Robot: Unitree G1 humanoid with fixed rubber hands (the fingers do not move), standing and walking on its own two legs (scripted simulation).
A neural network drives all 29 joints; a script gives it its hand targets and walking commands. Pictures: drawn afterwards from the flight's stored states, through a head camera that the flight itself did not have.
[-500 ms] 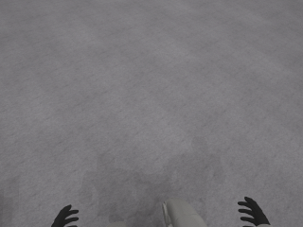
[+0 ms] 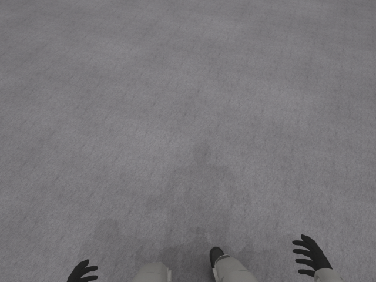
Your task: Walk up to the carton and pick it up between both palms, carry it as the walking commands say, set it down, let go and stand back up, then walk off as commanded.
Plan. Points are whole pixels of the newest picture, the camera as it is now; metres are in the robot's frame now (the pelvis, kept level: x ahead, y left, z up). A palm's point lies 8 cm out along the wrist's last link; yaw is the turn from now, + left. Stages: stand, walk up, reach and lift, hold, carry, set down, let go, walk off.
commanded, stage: walk off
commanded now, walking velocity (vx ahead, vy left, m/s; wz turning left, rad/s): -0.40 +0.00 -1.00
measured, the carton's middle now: out of the picture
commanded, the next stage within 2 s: stand in 1.38 s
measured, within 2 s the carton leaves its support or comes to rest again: neither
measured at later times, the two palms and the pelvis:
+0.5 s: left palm out of the picture +0.10 +0.30 -0.11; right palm out of the picture -0.02 -0.22 -0.10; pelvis -0.05 +0.06 +0.00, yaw -17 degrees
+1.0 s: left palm (75, 161) +0.42 +0.36 -0.13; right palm (253, 234) +0.22 -0.13 -0.09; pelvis +0.24 +0.15 +0.00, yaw -19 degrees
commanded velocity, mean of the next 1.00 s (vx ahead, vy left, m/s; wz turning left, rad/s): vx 0.94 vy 0.29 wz -0.04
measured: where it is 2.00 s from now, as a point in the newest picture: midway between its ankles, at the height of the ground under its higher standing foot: (190, 147)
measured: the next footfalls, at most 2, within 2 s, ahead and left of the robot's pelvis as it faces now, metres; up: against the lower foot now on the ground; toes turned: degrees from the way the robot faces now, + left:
left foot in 0.06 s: -0.01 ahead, +0.12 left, +0.00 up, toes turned -2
right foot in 0.42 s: -0.10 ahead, -0.04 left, +0.00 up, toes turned -22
